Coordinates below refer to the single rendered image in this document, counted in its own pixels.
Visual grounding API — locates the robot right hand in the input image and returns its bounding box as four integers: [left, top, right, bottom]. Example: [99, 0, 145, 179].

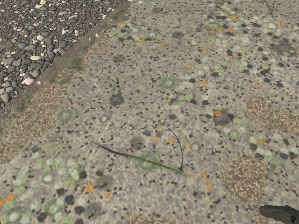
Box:
[259, 205, 299, 224]

